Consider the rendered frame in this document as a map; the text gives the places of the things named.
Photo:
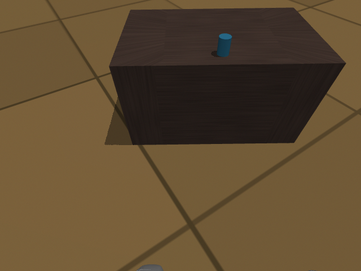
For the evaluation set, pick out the can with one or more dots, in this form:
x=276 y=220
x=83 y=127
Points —
x=224 y=43

